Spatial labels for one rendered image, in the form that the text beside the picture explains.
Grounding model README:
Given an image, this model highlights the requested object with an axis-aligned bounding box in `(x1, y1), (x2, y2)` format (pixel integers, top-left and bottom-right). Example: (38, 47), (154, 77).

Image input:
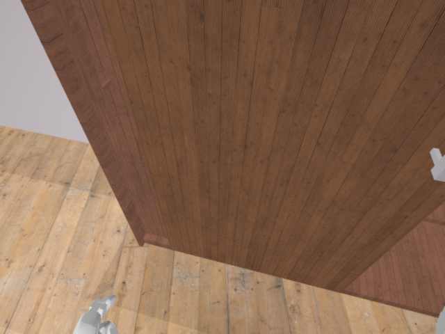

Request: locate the wardrobe door
(71, 0), (167, 238)
(99, 0), (445, 293)

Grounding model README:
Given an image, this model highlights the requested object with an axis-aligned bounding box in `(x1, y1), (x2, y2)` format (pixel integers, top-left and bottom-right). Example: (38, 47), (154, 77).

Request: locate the robot left hand
(73, 295), (118, 334)

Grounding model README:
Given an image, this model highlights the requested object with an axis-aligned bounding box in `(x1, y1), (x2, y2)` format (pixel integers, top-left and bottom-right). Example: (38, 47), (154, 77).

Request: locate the handle
(430, 148), (445, 182)
(49, 0), (105, 102)

